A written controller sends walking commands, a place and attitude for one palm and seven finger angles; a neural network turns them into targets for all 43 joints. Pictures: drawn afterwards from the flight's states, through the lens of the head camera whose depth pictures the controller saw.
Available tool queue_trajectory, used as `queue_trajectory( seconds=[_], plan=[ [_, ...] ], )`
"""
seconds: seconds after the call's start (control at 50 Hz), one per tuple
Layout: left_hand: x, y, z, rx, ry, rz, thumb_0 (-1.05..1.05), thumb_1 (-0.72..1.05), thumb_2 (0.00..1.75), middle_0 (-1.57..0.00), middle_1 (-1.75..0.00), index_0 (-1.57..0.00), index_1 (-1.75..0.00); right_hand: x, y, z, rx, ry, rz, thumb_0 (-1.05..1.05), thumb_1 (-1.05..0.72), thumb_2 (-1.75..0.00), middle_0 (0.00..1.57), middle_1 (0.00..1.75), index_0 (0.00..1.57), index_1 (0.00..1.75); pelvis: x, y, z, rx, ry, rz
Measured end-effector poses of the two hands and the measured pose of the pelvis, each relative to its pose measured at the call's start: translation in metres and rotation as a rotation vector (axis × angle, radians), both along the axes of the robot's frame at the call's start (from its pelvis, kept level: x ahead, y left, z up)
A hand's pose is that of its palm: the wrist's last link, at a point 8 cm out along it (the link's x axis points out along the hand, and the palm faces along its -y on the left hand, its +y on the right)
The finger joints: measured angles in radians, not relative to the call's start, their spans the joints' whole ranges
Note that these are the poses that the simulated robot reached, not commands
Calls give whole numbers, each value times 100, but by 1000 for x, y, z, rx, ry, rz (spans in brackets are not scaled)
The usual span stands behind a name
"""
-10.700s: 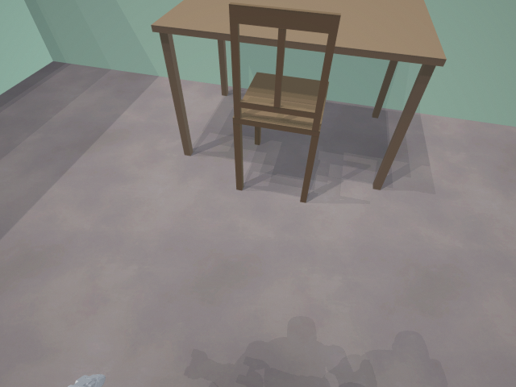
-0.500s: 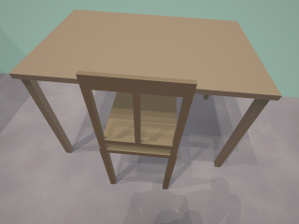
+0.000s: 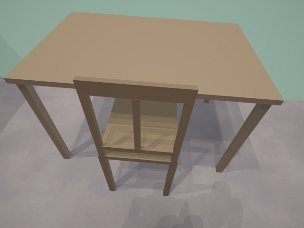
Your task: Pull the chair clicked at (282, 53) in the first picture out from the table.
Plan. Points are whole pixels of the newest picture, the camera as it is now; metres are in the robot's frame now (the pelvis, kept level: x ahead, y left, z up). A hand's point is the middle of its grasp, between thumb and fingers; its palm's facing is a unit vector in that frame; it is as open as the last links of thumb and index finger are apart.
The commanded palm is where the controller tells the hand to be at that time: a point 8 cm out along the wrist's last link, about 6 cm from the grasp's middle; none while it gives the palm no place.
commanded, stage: look again from close up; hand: left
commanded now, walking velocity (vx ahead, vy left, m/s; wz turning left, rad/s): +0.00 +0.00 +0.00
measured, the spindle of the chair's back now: (137, 126) +0.48 +0.09 -0.08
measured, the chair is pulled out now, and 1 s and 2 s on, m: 0.00 0.00 0.00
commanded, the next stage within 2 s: none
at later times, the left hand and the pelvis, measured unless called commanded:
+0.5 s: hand out of the picture -0.02 +0.14 -0.18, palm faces +0.03 -0.99 -0.12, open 7.3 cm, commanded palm none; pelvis +0.01 +0.00 +0.00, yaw +0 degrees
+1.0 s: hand out of the picture -0.02 +0.14 -0.18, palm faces +0.04 -0.99 -0.13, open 7.3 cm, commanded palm none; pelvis +0.01 +0.00 +0.00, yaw +0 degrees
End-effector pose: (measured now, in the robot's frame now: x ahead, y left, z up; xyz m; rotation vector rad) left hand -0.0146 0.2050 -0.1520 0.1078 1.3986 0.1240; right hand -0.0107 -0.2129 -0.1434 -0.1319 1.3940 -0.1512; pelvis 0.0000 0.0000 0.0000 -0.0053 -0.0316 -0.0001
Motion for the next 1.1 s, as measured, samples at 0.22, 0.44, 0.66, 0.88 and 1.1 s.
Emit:
queue_trajectory(
  seconds=[0.22, 0.44, 0.66, 0.88, 1.1],
  plan=[
    [-2, -6, 1, -9, 20, 5, 0, 91, 90, -19, -30, -20, -30, 0, 2, 0, 9, 18, -6, 1, -91, -89, 20, 30, 20, 29, 4, -2, 1, 1, 4, -1],
    [-5, -14, -1, -29, 33, 13, 0, 91, 90, -19, -30, -20, -30, 3, 0, 1, 1, 17, -7, 1, -91, -89, 20, 30, 20, 29, 8, -3, 1, 0, 2, -2],
    [-6, -14, -1, -28, 35, 18, 0, 91, 90, -19, -30, -20, -30, 3, 1, 2, 2, 19, -8, 1, -91, -89, 20, 30, 20, 29, 9, -3, 1, 0, 3, -2],
    [-7, -13, 1, -20, 44, 20, 0, 91, 90, -19, -30, -20, -30, 0, 5, 0, 14, 28, -12, 0, -91, -89, 20, 30, 20, 29, 11, -4, 1, 1, 5, -3],
    [-6, -16, 1, -24, 48, 24, 0, 91, 90, -19, -30, -20, -30, 0, 6, 0, 18, 35, -15, 0, -91, -89, 20, 30, 20, 29, 14, -5, 2, 1, 8, -3]
  ],
)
